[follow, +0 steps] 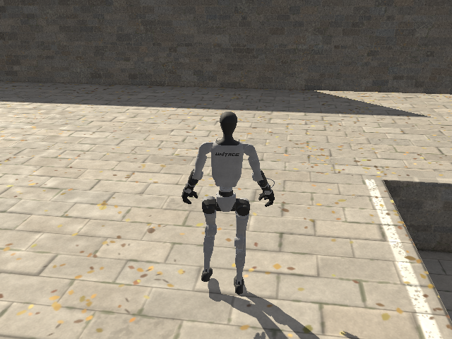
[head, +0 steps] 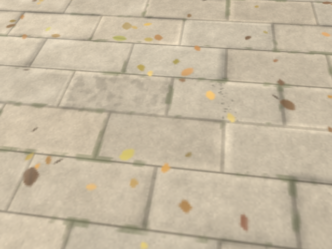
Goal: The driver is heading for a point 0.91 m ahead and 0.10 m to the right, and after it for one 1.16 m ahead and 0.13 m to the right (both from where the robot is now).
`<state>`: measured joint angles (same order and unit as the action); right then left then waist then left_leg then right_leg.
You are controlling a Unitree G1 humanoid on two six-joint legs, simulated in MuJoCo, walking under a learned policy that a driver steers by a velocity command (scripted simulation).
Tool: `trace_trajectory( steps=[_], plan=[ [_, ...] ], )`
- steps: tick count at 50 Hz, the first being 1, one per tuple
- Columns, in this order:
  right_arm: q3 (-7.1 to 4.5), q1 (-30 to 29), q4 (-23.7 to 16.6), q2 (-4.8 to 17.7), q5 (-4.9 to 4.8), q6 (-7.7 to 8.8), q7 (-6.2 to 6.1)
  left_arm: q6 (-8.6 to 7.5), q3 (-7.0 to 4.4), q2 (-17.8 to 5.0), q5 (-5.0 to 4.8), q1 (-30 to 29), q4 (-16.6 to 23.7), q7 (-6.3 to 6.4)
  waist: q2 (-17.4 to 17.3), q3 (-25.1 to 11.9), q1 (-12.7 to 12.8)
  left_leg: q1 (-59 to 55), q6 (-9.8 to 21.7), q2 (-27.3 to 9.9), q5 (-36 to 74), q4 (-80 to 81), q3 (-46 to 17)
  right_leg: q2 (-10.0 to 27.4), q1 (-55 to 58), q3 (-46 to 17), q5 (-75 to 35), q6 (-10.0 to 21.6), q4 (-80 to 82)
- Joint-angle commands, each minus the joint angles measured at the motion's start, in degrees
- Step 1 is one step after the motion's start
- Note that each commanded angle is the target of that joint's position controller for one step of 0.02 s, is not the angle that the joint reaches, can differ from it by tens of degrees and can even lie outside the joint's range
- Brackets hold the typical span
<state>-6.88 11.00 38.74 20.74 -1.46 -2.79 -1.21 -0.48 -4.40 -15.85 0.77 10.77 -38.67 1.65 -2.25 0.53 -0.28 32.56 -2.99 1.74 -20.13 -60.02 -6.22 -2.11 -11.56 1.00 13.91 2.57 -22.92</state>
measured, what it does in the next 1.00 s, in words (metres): walks ahead, turning right: left foot, then right foot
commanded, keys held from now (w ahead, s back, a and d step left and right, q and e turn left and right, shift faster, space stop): w+q+shift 0.10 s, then w+shift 0.06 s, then w+e+shift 0.84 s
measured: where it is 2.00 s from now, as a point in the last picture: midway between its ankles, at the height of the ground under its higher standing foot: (191, 131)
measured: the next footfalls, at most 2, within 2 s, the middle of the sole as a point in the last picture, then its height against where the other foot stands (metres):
left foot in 0.42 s outside the picture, level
right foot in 0.88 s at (164, 202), level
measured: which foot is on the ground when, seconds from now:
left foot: up 0.00-0.40, down 0.42-0.90, up 0.92-1.00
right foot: down 0.00-0.42, up 0.44-0.86, down 0.88-1.00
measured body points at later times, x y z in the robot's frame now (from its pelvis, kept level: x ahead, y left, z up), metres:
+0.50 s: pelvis +0.20 +0.14 -0.02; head +0.24 +0.15 +0.42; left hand +0.14 +0.41 -0.15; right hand +0.43 -0.08 -0.10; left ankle +0.23 +0.27 -0.74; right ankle +0.03 -0.06 -0.65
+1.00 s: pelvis +0.58 +0.11 -0.04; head +0.60 +0.11 +0.41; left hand +0.75 +0.36 -0.15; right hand +0.64 -0.17 -0.13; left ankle +0.48 +0.33 -0.60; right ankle +0.64 +0.08 -0.74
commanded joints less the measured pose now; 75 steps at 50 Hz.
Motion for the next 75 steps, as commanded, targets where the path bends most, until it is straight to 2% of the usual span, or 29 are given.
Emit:
trace_trajectory(
  steps=[1,9,17,19,21,22,23,25,30,37,40,43,44,45,46,47,48,50,53,56,58,63,65,66,67,68,69,71,75],
  plan=[
    [-0.76,-1.7,-4.6,4.6,-0.40,1.28,1.05,-2.49,-1.62,-8.0,-0.64,0.0,4.1,1.19,9.3,-0.8,2.2,18.0,-0.7,-6.2,5.1,-10.2,1.6,17.3,12.7,-15.8,16.4,5.1,14.0],
    [1.46,-5.6,-7.5,-0.3,-0.75,4.05,2.01,-4.98,-1.63,-8.5,0.08,10.4,-0.3,-0.86,7.0,4.9,4.9,22.1,-0.5,-7.1,12.7,-2.1,-0.8,19.6,13.9,-8.7,13.3,7.3,18.4],
    [3.44,-13.6,-10.5,-0.8,-0.90,7.91,5.18,-4.31,-1.52,-11.7,-2.96,13.1,-4.6,-1.85,8.5,8.8,3.5,3.1,2.6,-5.8,9.8,23.0,6.3,19.9,7.7,-4.4,0.6,8.9,19.7],
    [2.31,-8.2,-9.6,1.9,-1.33,8.35,5.16,-3.93,-1.57,-13.4,-2.85,13.2,-5.8,-1.90,10.7,5.7,-1.0,-9.3,4.4,-3.2,6.7,27.9,7.4,20.4,6.4,-4.4,-10.0,8.3,13.2],
    [-1.05,15.6,-3.3,7.9,-1.22,7.66,3.26,-4.47,0.21,-9.9,-1.17,11.1,-5.2,-1.73,7.7,-10.6,-14.1,-46.0,6.7,-6.2,6.6,24.7,3.0,14.2,-10.9,1.1,-19.3,3.8,-18.6],
    [-1.87,21.5,-2.1,14.8,1.19,7.58,2.21,-5.51,2.69,0.3,-0.97,14.8,-1.9,-1.95,-12.0,-20.8,-10.6,-62.3,10.5,-21.6,-17.2,31.1,-22.3,5.6,-29.5,-1.6,14.5,0.7,-43.8],
    [-0.79,20.6,-3.2,11.6,2.33,8.41,2.62,-6.74,2.16,-2.4,-4.21,13.9,-0.9,-1.63,-12.4,-24.1,-10.6,-57.3,12.7,-25.8,-34.4,43.2,-39.4,4.0,-34.3,-10.1,15.8,0.9,-54.8],
    [1.58,13.9,-1.5,4.3,0.84,8.87,3.14,-5.87,0.91,-5.3,-5.15,6.8,0.9,-1.31,-8.0,-7.2,-7.6,-44.0,10.7,-24.7,-21.6,45.1,-25.6,8.9,-42.3,-7.8,6.3,0.8,-59.6],
    [2.62,3.1,1.4,-3.0,1.88,9.78,2.46,-0.94,0.68,-1.7,-3.99,8.8,-1.1,-2.81,-5.3,3.4,1.1,-25.4,7.5,-17.0,8.1,50.3,3.0,13.7,-33.0,-7.0,-6.2,-0.5,-53.6],
    [1.87,7.1,4.2,1.7,2.64,9.52,0.30,-1.09,1.35,-2.5,-3.24,-4.2,3.7,-4.91,2.3,11.7,-0.5,-29.5,5.1,-14.5,25.5,54.9,19.3,9.4,-36.2,0.3,-19.6,1.8,-33.5],
    [1.03,8.4,4.5,6.7,2.70,8.27,-0.80,-1.98,0.94,-3.9,-3.68,-8.0,5.9,-6.65,1.2,8.9,0.4,-34.2,2.3,-14.3,60.3,48.8,23.3,3.7,-25.6,9.4,-18.3,4.6,-24.1],
    [-0.53,3.8,2.4,12.4,1.29,6.31,-1.30,-0.07,-2.43,-10.8,-4.76,9.8,3.2,-5.95,-7.1,-2.3,12.2,-35.5,4.1,-17.3,93.1,24.5,22.1,-1.3,-3.1,10.7,-7.4,8.1,-26.2],
    [-0.42,0.1,0.7,11.6,0.81,6.69,-0.58,0.90,-5.03,-15.8,-4.07,23.8,-0.7,-4.92,-5.4,-8.1,18.2,-26.7,5.6,-15.7,86.1,7.5,19.7,-1.3,15.5,6.1,-6.5,10.6,-22.2],
    [1.69,-2.7,0.9,3.7,0.47,7.90,0.52,1.39,-5.16,-15.8,-4.36,28.1,-3.6,-3.56,7.0,-3.2,18.8,-12.2,3.9,-4.6,26.6,-19.5,19.0,1.2,23.2,-1.2,-7.9,13.0,-14.7],
    [4.81,5.3,-2.5,-6.6,1.35,10.76,1.47,0.38,-3.78,-16.4,-2.30,20.4,-1.3,-3.99,24.2,-4.8,5.3,9.1,3.2,3.2,-14.8,-38.7,9.0,6.5,30.9,-23.5,-5.2,20.3,-13.1],
    [5.25,3.6,-6.7,-3.0,0.09,13.46,2.09,-1.58,-2.41,-12.4,-0.74,16.6,2.3,-4.20,19.0,-13.5,5.0,17.8,5.7,3.2,-11.0,-38.7,-2.0,15.2,32.6,-48.1,19.8,26.0,3.3],
    [4.02,-3.3,-7.8,2.4,-1.38,14.44,2.03,-3.05,-2.03,-9.4,-0.89,17.2,2.5,-4.58,6.7,-7.2,5.9,17.8,7.7,0.5,-5.6,-32.1,-2.7,15.9,25.6,-51.3,27.0,22.0,11.6],
    [4.03,-2.0,-6.8,0.9,0.07,13.39,1.31,-5.01,-1.69,-9.1,-1.15,9.9,3.2,-5.00,-5.4,1.0,-1.3,10.8,6.3,-3.7,1.4,-20.1,-3.9,13.4,7.4,-45.7,22.1,19.2,11.7],
    [3.18,-0.4,-5.6,2.3,1.72,10.66,0.65,-5.11,-1.10,-7.8,-1.60,5.2,4.0,-3.01,-2.5,4.7,-4.0,2.6,1.5,-6.8,4.0,-7.4,-2.9,6.0,-6.6,-31.4,10.1,17.3,12.6],
    [4.40,-12.3,-10.0,-1.7,3.14,10.22,0.53,-4.53,-0.80,-6.8,-2.45,7.8,2.4,-0.88,0.8,7.3,1.0,-3.2,-1.7,-4.3,17.8,11.3,2.1,0.2,-14.6,-21.3,-2.0,14.6,11.5],
    [4.84,-16.9,-11.8,-4.0,2.32,10.34,1.06,-3.72,-1.35,-7.9,-2.78,9.9,1.1,-0.53,3.7,5.7,4.2,-9.4,-2.4,-1.4,25.1,22.2,4.2,-1.1,-16.0,-19.8,-0.9,11.8,10.3],
    [1.72,-18.6,-12.9,2.0,0.13,11.58,1.63,-2.02,-2.43,-7.6,-3.68,12.8,-1.5,0.28,8.7,2.7,5.3,-11.4,-1.5,1.1,24.3,35.8,0.3,1.0,1.2,-27.5,-8.6,7.0,-2.2],
    [-0.12,-5.7,-10.4,4.8,0.86,12.15,1.26,-1.11,-2.71,-7.8,-3.18,9.1,0.2,0.38,9.6,-7.0,-2.6,-25.9,1.6,-0.2,27.7,36.5,1.5,-1.4,3.5,-25.4,-23.8,2.0,-19.9],
    [-0.07,6.2,-8.7,6.4,1.55,11.62,1.11,-0.84,-1.15,-3.1,-1.46,9.0,2.2,0.07,6.6,-18.5,-6.3,-45.0,4.9,-10.8,31.5,27.7,-5.9,-2.6,-5.1,-21.7,-8.5,-0.5,-37.8],
    [-0.40,8.3,-7.3,11.1,4.19,11.11,1.94,-0.92,0.79,2.3,-2.69,21.8,4.8,-0.62,-21.2,-30.5,1.2,-64.6,16.8,-29.9,36.7,32.8,-38.1,-9.5,-24.9,-16.4,29.3,-3.3,-57.4],
    [-0.18,5.8,-8.4,7.4,3.78,10.16,2.19,-0.26,0.09,-5.8,-3.36,22.8,3.3,-0.81,-19.4,-31.6,0.4,-62.0,18.4,-30.5,22.1,34.2,-43.4,-0.6,-28.6,-15.7,22.5,-4.6,-65.4],
    [1.16,1.6,-9.9,1.6,3.42,8.99,1.36,0.44,-0.81,-9.2,-3.63,14.0,4.3,-0.86,-12.9,-22.2,-2.1,-54.0,16.9,-26.1,21.6,35.4,-30.3,1.4,-31.2,-12.2,17.4,-5.8,-65.6],
    [2.04,-3.1,-8.4,-0.1,2.71,7.13,0.70,1.38,-2.12,-11.5,-2.08,5.4,6.3,-0.46,-1.9,-9.0,-0.9,-36.2,13.5,-19.6,35.7,36.1,-12.6,5.0,-28.9,-7.9,12.6,-7.1,-59.7],
    [1.11,-5.1,-3.4,2.1,2.19,7.37,0.39,2.69,-0.66,-4.9,-2.52,3.0,8.8,-0.63,-4.9,-2.6,1.1,-24.5,14.8,-18.4,41.9,43.4,-0.7,8.6,-24.7,-4.1,11.6,-7.0,-44.7]
  ],
)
